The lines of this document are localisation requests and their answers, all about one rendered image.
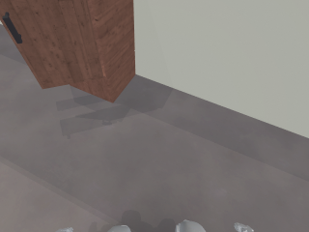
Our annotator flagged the right robot thigh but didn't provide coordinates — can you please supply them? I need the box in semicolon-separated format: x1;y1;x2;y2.
175;220;206;232

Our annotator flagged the right robot hand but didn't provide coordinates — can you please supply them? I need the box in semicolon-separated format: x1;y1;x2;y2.
234;222;254;232

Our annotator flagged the handle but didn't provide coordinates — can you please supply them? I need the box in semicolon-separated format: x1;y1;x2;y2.
2;12;23;44

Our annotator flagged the cupboard door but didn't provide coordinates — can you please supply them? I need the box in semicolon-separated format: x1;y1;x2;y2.
0;0;104;89

